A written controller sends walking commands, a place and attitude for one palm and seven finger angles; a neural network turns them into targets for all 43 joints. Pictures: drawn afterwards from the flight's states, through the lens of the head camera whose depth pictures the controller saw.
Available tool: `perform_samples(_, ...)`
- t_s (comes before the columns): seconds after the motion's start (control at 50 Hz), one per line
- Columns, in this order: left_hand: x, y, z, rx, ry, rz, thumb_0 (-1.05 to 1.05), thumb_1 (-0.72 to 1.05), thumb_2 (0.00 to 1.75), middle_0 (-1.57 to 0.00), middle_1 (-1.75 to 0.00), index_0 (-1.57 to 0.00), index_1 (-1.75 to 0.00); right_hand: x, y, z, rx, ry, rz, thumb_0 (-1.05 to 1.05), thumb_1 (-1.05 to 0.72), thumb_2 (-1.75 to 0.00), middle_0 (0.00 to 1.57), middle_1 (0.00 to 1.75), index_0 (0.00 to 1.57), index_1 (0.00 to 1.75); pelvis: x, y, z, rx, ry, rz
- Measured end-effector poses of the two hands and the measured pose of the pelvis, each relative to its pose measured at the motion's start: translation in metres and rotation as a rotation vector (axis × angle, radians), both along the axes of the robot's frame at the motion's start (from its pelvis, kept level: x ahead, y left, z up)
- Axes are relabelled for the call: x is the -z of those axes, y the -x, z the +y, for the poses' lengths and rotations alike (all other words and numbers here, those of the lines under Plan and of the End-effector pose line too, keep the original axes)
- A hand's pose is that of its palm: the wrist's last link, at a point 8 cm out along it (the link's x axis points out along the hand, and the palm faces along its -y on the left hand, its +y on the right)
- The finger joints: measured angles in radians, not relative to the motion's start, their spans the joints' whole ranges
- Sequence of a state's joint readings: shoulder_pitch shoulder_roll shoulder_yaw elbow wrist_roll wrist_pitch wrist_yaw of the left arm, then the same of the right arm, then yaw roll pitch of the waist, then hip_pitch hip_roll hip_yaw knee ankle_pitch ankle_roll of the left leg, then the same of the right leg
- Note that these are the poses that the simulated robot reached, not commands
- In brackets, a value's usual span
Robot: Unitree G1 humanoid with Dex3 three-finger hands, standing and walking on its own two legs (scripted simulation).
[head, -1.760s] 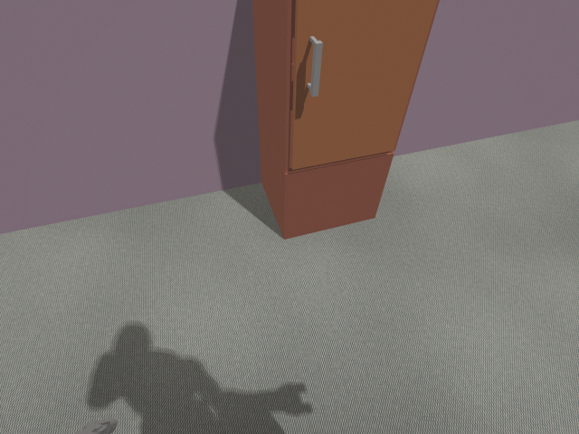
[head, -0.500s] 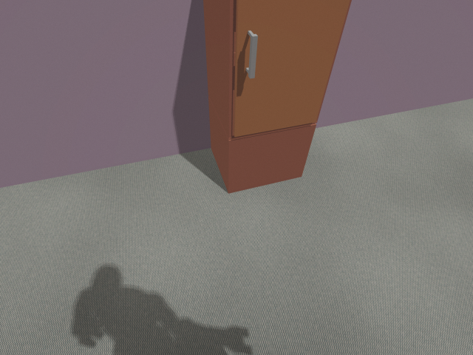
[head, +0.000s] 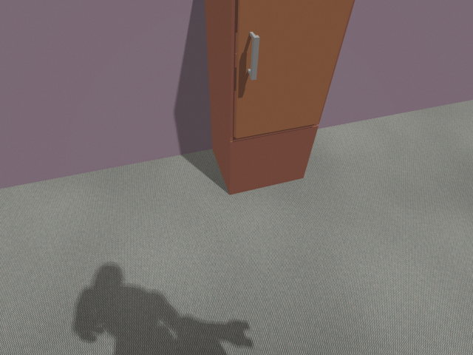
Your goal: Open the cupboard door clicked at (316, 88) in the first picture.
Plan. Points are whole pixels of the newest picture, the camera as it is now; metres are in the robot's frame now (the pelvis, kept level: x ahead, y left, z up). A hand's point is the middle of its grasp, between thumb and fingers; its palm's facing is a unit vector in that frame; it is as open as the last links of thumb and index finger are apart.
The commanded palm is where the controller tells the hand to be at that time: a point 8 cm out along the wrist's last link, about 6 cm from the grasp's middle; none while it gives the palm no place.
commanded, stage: walk to a spot facing it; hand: left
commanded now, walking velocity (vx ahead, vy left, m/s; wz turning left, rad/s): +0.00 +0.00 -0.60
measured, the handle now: (252, 56) +1.04 +0.02 +0.03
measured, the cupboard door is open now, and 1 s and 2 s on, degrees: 0 0 0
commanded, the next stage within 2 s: none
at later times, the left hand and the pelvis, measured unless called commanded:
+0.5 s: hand out of the picture +0.04 +0.16 -0.18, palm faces -0.15 -0.95 -0.26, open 7.4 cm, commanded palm none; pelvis -0.03 -0.03 -0.02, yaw -13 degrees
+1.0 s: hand out of the picture +0.12 +0.20 -0.18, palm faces -0.40 -0.89 -0.20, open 7.4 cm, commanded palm none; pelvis -0.03 +0.04 -0.01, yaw -30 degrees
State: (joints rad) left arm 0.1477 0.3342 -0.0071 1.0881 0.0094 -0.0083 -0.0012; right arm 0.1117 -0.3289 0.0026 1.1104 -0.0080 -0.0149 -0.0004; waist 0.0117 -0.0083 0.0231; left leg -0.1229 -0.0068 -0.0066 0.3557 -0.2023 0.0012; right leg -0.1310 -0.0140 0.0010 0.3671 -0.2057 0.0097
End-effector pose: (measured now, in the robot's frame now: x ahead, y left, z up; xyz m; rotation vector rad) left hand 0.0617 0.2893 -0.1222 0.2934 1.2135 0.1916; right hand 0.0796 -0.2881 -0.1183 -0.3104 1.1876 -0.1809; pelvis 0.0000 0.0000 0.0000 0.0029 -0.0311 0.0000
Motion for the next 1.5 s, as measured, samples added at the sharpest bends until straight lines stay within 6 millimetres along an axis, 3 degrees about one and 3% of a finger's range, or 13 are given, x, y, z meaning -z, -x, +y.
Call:
perform_samples(0.18, 0.009, 0.001, -0.011, 0.022, 0.012, 0.04, 0.0, 0.9, 0.9, -0.2, -0.3, -0.2, -0.29, 0.008, 0.008, 0.008, 0.06, -0.018, -0.027, 0.0, -0.9, -0.89, 0.2, 0.3, 0.2, 0.3, 0.006, 0.004, -0.001, 0.065, -0.005, 0.006)
perform_samples(0.3, 0.023, 0.006, -0.036, 0.071, 0.048, 0.088, 0.0, 0.9, 0.9, -0.2, -0.3, -0.2, -0.29, 0.027, 0.041, 0.016, 0.142, -0.073, -0.01, 0.0, -0.9, -0.89, 0.21, 0.3, 0.2, 0.3, 0.016, 0.014, -0.009, 0.14, -0.032, 0.004)
perform_samples(0.42, 0.028, 0.01, -0.069, 0.119, 0.046, 0.086, 0.0, 0.9, 0.9, -0.2, -0.3, -0.2, -0.29, 0.055, 0.076, 0.003, 0.236, -0.125, 0.021, 0.0, -0.9, -0.89, 0.21, 0.3, 0.2, 0.3, 0.03, 0.021, -0.027, 0.208, -0.026, -0.001)
perform_samples(0.62, 0.013, 0.014, -0.094, 0.178, 0.074, 0.11, 0.0, 0.9, 0.89, -0.2, -0.3, -0.2, -0.3, 0.028, 0.103, -0.012, 0.335, -0.103, 0.013, 0.01, -0.9, -0.89, 0.2, 0.3, 0.2, 0.3, 0.008, 0.033, -0.034, 0.299, -0.035, 0.04)
perform_samples(0.78, 0.015, -0.014, -0.081, 0.261, 0.081, 0.077, 0.0, 0.9, 0.89, -0.2, -0.3, -0.2, -0.3, 0.014, 0.111, -0.007, 0.403, -0.049, -0.049, 0.01, -0.91, -0.89, 0.2, 0.3, 0.2, 0.3, 0.007, 0.036, -0.014, 0.387, -0.021, 0.055)
perform_samples(0.92, 0.029, -0.048, -0.05, 0.343, 0.1, 0.047, 0.0, 0.9, 0.89, -0.2, -0.3, -0.2, -0.3, 0.001, 0.12, 0.029, 0.456, -0.002, -0.127, 0.0, -0.91, -0.89, 0.2, 0.3, 0.2, 0.3, 0.014, 0.034, 0.022, 0.466, 0.005, 0.063)
perform_samples(1.04, 0.022, -0.092, -0.041, 0.446, 0.136, 0.024, 0.01, 0.9, 0.9, -0.2, -0.3, -0.2, -0.29, -0.014, 0.17, 0.073, 0.569, 0.015, -0.087, 0.0, -0.9, -0.89, 0.2, 0.3, 0.2, 0.3, 0.002, 0.02, 0.04, 0.549, 0.045, 0.039)
perform_samples(1.16, 0.021, -0.13, -0.054, 0.539, 0.143, 0.021, 0.01, 0.91, 0.9, -0.19, -0.3, -0.2, -0.29, -0.011, 0.217, 0.112, 0.709, -0.005, 0.011, 0.01, -0.9, -0.89, 0.2, 0.3, 0.2, 0.3, -0.001, 0.003, 0.04, 0.64, 0.046, 0.037)
perform_samples(1.24, 0.026, -0.148, -0.081, 0.609, 0.146, 0.07, 0.01, 0.91, 0.9, -0.19, -0.3, -0.19, -0.29, -0.004, 0.242, 0.141, 0.818, -0.049, 0.082, 0.01, -0.9, -0.89, 0.2, 0.3, 0.2, 0.3, 0.001, -0.009, 0.031, 0.701, 0.034, 0.04)
perform_samples(1.32, 0.032, -0.168, -0.128, 0.703, 0.164, 0.111, 0.01, 0.91, 0.9, -0.19, -0.29, -0.19, -0.29, 0.002, 0.263, 0.171, 0.927, -0.114, 0.17, 0.0, -0.9, -0.89, 0.2, 0.3, 0.2, 0.3, 0.004, -0.022, 0.014, 0.76, 0.025, 0.043)
perform_samples(1.4, 0.036, -0.196, -0.199, 0.819, 0.198, 0.11, 0.01, 0.91, 0.9, -0.19, -0.29, -0.19, -0.29, 0.005, 0.278, 0.198, 1.029, -0.194, 0.271, 0.0, -0.9, -0.89, 0.2, 0.3, 0.2, 0.3, 0.009, -0.034, -0.011, 0.809, 0.02, 0.047)
perform_samples(1.5, 0.04, -0.238, -0.31, 0.961, 0.252, 0.024, 0.01, 0.91, 0.9, -0.19, -0.3, -0.19, -0.29, 0.013, 0.286, 0.212, 1.141, -0.306, 0.393, 0.0, -0.9, -0.89, 0.2, 0.3, 0.2, 0.3, 0.023, -0.051, -0.056, 0.867, 0.016, 0.056)
